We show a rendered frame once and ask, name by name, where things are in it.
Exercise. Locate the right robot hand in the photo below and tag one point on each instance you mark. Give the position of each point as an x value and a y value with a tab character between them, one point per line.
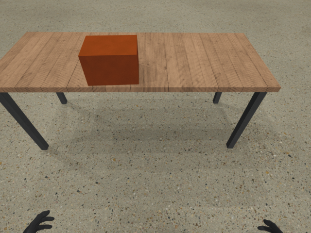
272	227

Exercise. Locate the table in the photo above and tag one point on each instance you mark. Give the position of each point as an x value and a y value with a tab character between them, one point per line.
168	62

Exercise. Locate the left robot hand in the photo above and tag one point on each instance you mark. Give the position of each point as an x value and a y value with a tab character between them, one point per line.
34	225

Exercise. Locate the carton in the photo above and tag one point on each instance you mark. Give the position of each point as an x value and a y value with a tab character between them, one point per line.
110	59

